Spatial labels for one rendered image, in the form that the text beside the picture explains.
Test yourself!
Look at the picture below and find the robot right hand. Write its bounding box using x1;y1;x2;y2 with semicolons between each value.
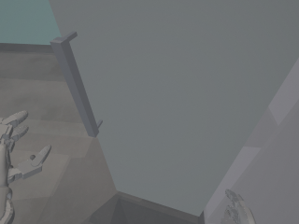
221;189;256;224

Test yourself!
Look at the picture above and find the handle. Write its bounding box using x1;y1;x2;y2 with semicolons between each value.
50;31;103;138

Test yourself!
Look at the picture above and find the robot left hand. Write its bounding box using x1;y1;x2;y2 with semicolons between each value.
0;110;51;187

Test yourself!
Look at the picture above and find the fridge door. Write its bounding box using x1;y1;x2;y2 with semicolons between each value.
49;0;299;217

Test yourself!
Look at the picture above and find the robot left forearm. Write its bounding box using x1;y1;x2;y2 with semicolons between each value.
0;186;15;224

